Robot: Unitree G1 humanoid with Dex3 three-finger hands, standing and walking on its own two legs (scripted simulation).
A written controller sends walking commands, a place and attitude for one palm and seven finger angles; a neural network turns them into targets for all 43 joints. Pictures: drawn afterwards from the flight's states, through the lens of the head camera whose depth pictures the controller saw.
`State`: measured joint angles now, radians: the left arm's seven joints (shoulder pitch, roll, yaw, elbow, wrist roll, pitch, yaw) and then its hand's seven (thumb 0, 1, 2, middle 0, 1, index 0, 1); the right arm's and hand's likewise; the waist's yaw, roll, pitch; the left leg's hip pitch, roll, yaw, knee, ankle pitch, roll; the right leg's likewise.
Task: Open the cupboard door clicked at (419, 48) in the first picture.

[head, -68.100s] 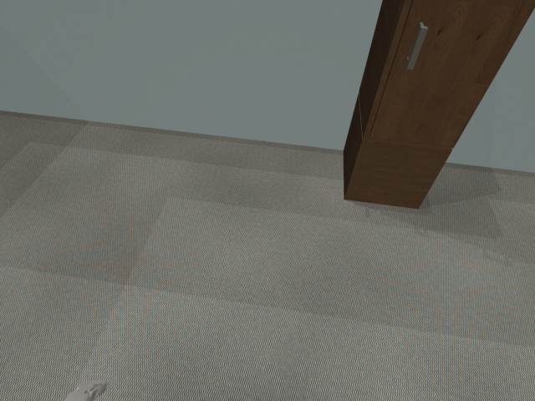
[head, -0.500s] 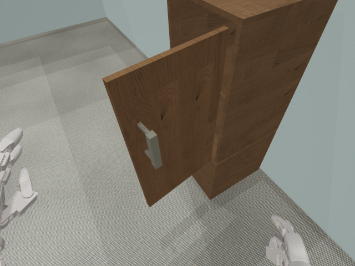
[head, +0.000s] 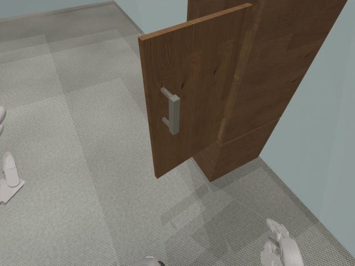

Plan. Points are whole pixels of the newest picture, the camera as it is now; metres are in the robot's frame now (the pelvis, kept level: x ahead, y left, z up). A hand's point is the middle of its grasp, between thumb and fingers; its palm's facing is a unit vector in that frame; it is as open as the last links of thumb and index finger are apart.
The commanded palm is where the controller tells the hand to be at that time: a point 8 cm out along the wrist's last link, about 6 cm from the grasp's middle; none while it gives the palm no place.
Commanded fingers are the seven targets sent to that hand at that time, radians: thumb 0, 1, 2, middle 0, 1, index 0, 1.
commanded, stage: step back with the hand held close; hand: left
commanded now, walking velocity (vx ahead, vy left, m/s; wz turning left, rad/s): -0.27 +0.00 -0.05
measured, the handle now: (169, 111) +0.49 +0.05 +0.06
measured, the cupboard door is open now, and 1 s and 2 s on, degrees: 98 98 98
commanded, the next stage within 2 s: stop stepping back and stand still in 0.30 s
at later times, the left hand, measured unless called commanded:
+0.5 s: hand (0, 245) +0.12 +0.23 +0.18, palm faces +0.32 -0.84 -0.44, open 7.4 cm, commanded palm +0.05 +0.28 +0.19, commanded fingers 0.00 0.90 0.90 -0.20 -0.30 -0.20 -0.30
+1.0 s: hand out of the picture +0.05 +0.17 +0.18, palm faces +0.29 -0.82 -0.50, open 7.4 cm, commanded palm -0.01 +0.23 +0.19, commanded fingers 0.00 0.90 0.90 -0.20 -0.30 -0.20 -0.30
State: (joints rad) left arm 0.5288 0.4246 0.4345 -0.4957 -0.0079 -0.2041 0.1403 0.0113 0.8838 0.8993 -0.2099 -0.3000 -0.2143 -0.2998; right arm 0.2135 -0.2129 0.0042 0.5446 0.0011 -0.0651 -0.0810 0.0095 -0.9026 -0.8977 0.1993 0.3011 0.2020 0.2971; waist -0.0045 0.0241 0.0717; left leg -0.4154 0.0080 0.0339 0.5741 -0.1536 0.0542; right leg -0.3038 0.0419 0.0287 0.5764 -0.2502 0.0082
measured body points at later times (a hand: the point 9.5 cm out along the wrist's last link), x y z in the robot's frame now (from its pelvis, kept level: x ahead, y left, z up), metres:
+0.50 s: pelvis -0.11 -0.01 +0.01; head -0.07 +0.02 +0.46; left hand +0.10 +0.27 +0.21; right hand +0.05 -0.23 -0.06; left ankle +0.01 +0.09 -0.73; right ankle -0.24 -0.13 -0.68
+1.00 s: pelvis -0.18 -0.05 +0.00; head -0.19 -0.06 +0.45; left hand +0.03 +0.21 +0.20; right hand -0.06 -0.31 -0.09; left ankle -0.11 +0.07 -0.72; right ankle -0.23 -0.11 -0.73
